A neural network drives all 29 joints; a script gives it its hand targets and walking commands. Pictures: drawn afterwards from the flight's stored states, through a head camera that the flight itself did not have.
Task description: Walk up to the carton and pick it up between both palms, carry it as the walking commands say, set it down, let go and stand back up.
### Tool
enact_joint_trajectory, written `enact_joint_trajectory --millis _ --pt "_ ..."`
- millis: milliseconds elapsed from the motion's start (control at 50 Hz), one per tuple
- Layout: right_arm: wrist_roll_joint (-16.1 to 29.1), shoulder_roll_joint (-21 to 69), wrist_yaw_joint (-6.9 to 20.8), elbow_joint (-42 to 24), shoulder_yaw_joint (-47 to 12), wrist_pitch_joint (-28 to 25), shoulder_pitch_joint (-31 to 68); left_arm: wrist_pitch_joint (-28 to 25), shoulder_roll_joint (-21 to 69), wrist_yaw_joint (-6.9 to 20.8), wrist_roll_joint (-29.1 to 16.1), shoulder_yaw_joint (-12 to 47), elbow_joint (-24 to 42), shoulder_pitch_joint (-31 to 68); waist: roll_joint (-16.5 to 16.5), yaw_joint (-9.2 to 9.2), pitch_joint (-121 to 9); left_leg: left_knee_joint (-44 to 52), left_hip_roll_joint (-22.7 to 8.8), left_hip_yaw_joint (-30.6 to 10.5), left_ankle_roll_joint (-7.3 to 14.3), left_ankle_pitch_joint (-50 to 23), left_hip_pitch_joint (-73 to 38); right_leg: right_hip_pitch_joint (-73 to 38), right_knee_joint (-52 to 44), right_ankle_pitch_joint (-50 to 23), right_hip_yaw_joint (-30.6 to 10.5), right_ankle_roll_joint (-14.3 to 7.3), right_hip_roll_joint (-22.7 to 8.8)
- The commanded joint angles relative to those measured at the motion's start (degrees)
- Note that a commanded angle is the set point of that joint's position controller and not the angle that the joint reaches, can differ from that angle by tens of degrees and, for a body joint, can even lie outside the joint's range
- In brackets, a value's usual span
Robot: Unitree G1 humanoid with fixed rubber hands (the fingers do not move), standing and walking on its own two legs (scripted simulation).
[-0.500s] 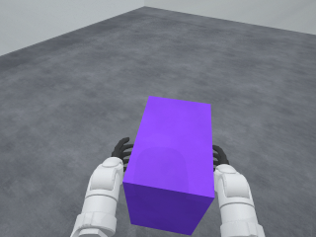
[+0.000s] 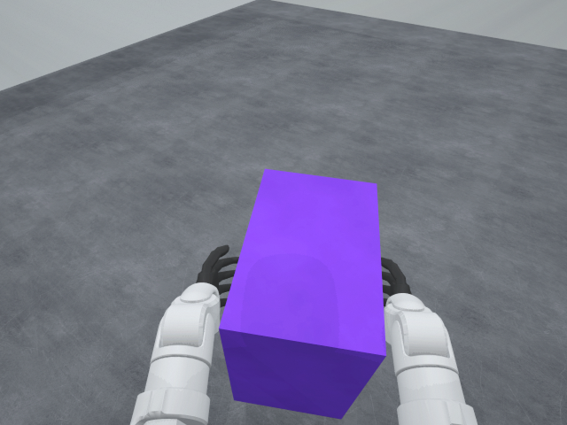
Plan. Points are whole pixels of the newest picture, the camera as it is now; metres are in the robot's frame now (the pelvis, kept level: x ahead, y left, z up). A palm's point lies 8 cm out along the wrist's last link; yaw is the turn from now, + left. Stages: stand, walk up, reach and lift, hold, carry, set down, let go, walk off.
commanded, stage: reach and lift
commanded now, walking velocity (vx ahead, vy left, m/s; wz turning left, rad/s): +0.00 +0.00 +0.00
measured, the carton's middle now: (303, 294) +0.33 +0.00 -0.03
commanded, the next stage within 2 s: hold in 0.48 s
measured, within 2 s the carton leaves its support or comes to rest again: neither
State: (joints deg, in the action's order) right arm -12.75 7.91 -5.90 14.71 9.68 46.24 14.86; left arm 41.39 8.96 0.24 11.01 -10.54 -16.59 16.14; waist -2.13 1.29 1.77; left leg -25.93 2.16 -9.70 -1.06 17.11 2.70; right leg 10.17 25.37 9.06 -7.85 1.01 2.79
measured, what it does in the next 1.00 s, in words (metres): stands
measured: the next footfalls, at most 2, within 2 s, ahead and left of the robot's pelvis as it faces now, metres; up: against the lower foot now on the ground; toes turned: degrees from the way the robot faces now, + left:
none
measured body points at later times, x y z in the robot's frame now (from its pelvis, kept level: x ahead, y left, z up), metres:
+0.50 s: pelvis -0.01 -0.01 +0.00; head -0.04 -0.02 +0.45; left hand +0.29 +0.13 +0.03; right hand +0.28 -0.15 +0.01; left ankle -0.02 +0.14 -0.74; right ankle +0.06 -0.13 -0.74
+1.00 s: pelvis -0.02 -0.01 -0.01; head -0.06 -0.03 +0.44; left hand +0.28 +0.13 +0.03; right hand +0.28 -0.15 +0.02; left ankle -0.02 +0.14 -0.74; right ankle +0.06 -0.13 -0.74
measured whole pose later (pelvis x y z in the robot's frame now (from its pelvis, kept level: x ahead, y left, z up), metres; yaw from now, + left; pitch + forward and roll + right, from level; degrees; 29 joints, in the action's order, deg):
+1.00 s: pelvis -0.02 -0.01 -0.01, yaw +0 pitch -7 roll +0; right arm -12.0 6.7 -5.5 16.7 9.6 46.8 16.9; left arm 42.0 9.2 -0.6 11.4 -10.9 -17.2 17.2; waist -1.7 1.1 2.3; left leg -29.7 1.7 -9.5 -2.3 17.6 4.9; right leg 12.3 29.0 9.3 -7.1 0.2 3.5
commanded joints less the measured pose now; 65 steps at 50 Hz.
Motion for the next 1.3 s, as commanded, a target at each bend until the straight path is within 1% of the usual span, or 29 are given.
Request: enact_joint_trajectory --millis 0,60,80,160,180,200,280,300,320,380,420,440,540,560,580,660,680,800,840,860,920,940,960,980,1000,1080,1100,1220,1280 --pt "18.92 60.35 16.47 -14.87 -39.94 -5.72 40.70 -1.99 57.53 12.15 -14.14 35.19 6.73 32.09 2.17 0.83 -22.82 5.82 3.11 4.36 0.28 -16.63 7.35 -20.64 -0.49 -16.29 4.49 1.29 2.57" --pt "18.35 59.58 16.24 -13.37 -39.57 -5.78 38.18 -2.05 58.18 12.20 -15.95 37.83 7.67 34.79 2.28 -1.03 -23.25 5.61 2.91 3.78 0.29 -16.86 5.89 -19.13 -0.52 -16.70 4.30 0.99 2.88" --pt "18.84 59.43 16.33 -14.37 -39.77 -5.65 39.12 -1.73 57.20 11.93 -14.13 35.24 6.00 30.22 2.04 0.49 -21.28 6.00 2.86 3.67 0.40 -16.21 6.24 -18.64 -0.77 -15.27 3.95 0.92 2.44" --pt "19.02 58.33 16.46 -15.17 -40.17 -5.69 36.31 -1.73 57.64 11.61 -14.76 37.35 8.12 29.95 0.55 -0.03 -22.23 6.23 3.03 4.10 0.00 -19.30 5.88 -20.27 -0.60 -19.36 4.43 0.97 2.68" --pt "19.37 58.63 16.37 -16.93 -41.00 -5.63 37.67 -1.56 57.52 11.63 -14.31 35.95 7.62 28.05 3.33 0.50 -21.38 5.82 3.15 3.83 0.56 -18.68 6.27 -19.74 -0.95 -18.42 3.83 1.08 2.54" --pt "19.19 59.09 16.19 -16.80 -40.63 -5.86 39.80 -1.54 57.83 11.47 -14.51 35.74 7.08 30.06 2.63 0.75 -20.84 6.37 3.06 3.72 0.53 -16.86 6.96 -19.86 -0.77 -17.06 3.86 1.11 2.43" --pt "19.11 58.28 16.45 -15.25 -39.68 -5.49 37.99 -1.68 57.59 11.65 -14.82 36.33 8.42 30.47 0.81 0.04 -20.49 6.34 3.32 4.09 0.24 -15.05 5.96 -17.67 -1.34 -14.46 4.03 0.78 2.55" --pt "19.20 58.50 16.42 -15.58 -40.50 -5.78 37.79 -2.01 57.64 11.80 -15.18 36.78 9.20 30.88 2.98 -0.63 -20.18 6.16 3.15 3.49 0.52 -15.22 6.65 -18.25 -1.29 -14.75 4.22 0.99 2.63" --pt "19.46 58.30 16.42 -15.51 -39.80 -5.72 38.44 -1.96 57.79 11.89 -15.76 37.37 9.38 32.84 0.64 -0.55 -20.37 6.19 3.09 3.88 0.30 -13.11 7.56 -18.24 -1.02 -12.90 4.14 0.67 2.42" --pt "19.53 58.60 16.31 -16.51 -40.24 -5.84 40.79 -2.09 57.05 11.95 -15.30 35.77 8.34 32.12 2.79 0.07 -20.94 5.73 2.86 3.94 1.03 -8.97 9.00 -18.91 -0.87 -8.83 3.76 1.05 2.04" --pt "19.95 59.03 16.34 -16.35 -40.27 -5.80 40.73 -2.16 57.18 12.27 -14.93 36.39 8.81 32.31 0.78 0.08 -20.83 5.71 3.10 4.09 0.85 -9.86 10.03 -19.96 -0.70 -10.26 3.82 0.91 2.16" --pt "19.42 58.88 16.52 -15.50 -40.83 -5.91 40.68 -2.10 57.12 12.20 -14.82 35.69 6.22 31.98 3.64 0.26 -21.65 5.70 2.99 4.23 0.95 -9.76 8.96 -18.90 -0.94 -9.96 4.12 1.03 2.24" --pt "19.38 60.60 16.50 -13.18 -39.89 -5.51 37.49 -2.32 57.69 12.34 -16.12 38.06 10.65 34.45 2.67 -0.98 -23.39 5.12 3.06 4.25 0.86 -10.80 7.96 -18.73 -0.64 -10.62 3.66 0.88 2.06" --pt "19.35 60.38 16.70 -13.39 -39.63 -5.49 38.80 -1.80 57.71 12.33 -14.99 36.30 8.12 32.92 1.45 -0.10 -21.38 5.41 3.08 4.11 0.86 -10.35 9.43 -19.00 -0.55 -10.83 3.98 0.74 2.10" --pt "18.92 59.68 16.68 -11.67 -38.11 -5.07 38.17 -1.85 56.67 12.36 -15.00 36.81 8.84 34.90 1.12 -1.11 -19.76 5.99 2.97 4.21 0.73 -7.00 10.07 -18.23 -0.87 -7.18 4.11 0.71 2.28" --pt "20.48 59.93 16.65 -15.57 -40.02 -5.96 46.13 -1.89 55.86 12.97 -13.74 33.35 4.51 33.60 2.79 1.25 -19.19 5.12 3.25 4.73 1.49 -2.99 12.68 -19.02 -1.15 -3.13 2.74 1.10 1.45" --pt "19.05 60.09 16.68 -13.55 -39.41 -5.51 43.52 -2.11 56.86 13.20 -14.85 34.78 5.39 35.35 4.59 -0.75 -19.68 4.91 3.12 4.46 1.49 -2.13 11.67 -16.67 -1.04 -0.84 3.20 0.92 1.98" --pt "20.22 62.59 16.91 -12.17 -38.54 -5.51 45.12 -2.07 56.92 13.17 -13.90 34.26 4.75 37.79 2.66 0.41 -19.39 4.56 3.01 4.70 1.61 -0.68 13.64 -17.95 -0.92 0.38 2.94 0.75 1.81" --pt "19.45 62.80 16.74 -10.21 -37.86 -5.16 45.95 -2.05 56.24 13.39 -14.05 33.31 3.76 39.41 4.97 0.19 -18.84 4.01 2.89 4.98 1.85 1.15 14.15 -17.42 -1.16 3.70 2.82 1.06 1.81" --pt "20.56 63.91 16.75 -8.62 -38.33 -4.98 44.68 -2.38 56.01 13.55 -14.58 33.89 4.24 40.06 2.69 0.41 -19.27 4.24 2.81 5.23 2.15 1.93 14.61 -18.32 -1.38 3.56 2.38 1.06 1.46" --pt "20.75 64.63 16.66 -11.19 -39.12 -5.51 46.27 -2.39 57.27 13.53 -14.46 35.63 5.79 40.71 1.57 0.92 -22.23 3.54 3.10 5.15 1.81 0.12 13.49 -18.27 -0.46 1.59 2.00 0.89 1.37" --pt "20.27 63.65 16.83 -10.43 -38.40 -5.08 45.09 -2.05 56.70 13.44 -14.58 34.35 5.52 39.16 3.40 0.48 -22.07 3.58 2.95 4.84 1.85 -0.76 13.07 -17.51 -0.80 1.43 2.15 1.10 1.33" --pt "20.83 64.24 16.61 -10.57 -38.36 -5.42 46.36 -1.74 56.33 13.60 -13.98 34.05 4.24 38.30 2.32 1.65 -22.04 3.86 2.81 4.85 2.08 -1.35 14.23 -19.58 -0.76 -0.31 1.87 0.99 1.10" --pt "20.17 63.54 16.56 -10.50 -38.26 -5.48 44.25 -2.12 57.69 13.54 -14.15 35.07 4.81 39.06 2.17 -0.10 -22.22 3.96 2.79 4.63 1.60 -2.43 13.64 -19.12 -0.43 -1.35 2.63 0.86 1.52" --pt "21.11 64.26 16.62 -11.26 -39.09 -5.34 44.36 -1.95 57.17 13.31 -14.26 34.93 5.17 37.99 2.30 1.07 -20.61 4.25 2.72 4.88 1.71 -3.09 14.02 -19.54 -0.39 -2.98 2.76 1.01 1.37" --pt "19.92 62.38 16.58 -12.72 -39.24 -4.98 41.04 -1.56 58.66 13.22 -15.29 36.33 8.18 35.21 2.17 -0.72 -21.91 4.22 3.03 4.27 1.39 -8.87 10.96 -18.31 -0.01 -8.79 3.23 0.55 1.77" --pt "19.92 61.97 16.66 -13.01 -38.99 -4.68 41.12 -1.33 56.85 12.93 -14.56 35.45 7.73 33.76 2.75 0.44 -21.53 4.64 3.08 4.83 1.42 -7.32 10.96 -18.63 -0.33 -7.22 3.61 0.96 1.77" --pt "19.09 59.90 16.72 -12.66 -38.44 -4.64 37.85 -0.68 57.33 12.74 -15.14 36.27 7.32 33.18 1.96 -0.68 -17.43 5.49 2.93 4.18 1.07 -7.60 11.06 -18.02 -0.93 -8.11 3.53 0.24 2.13" --pt "21.10 60.64 16.59 -19.33 -41.72 -5.35 41.37 -1.52 58.74 12.67 -15.76 38.16 11.01 33.39 1.83 -0.56 -22.31 4.24 2.89 3.96 1.20 -8.66 9.65 -19.72 0.32 -9.18 3.35 0.44 2.33"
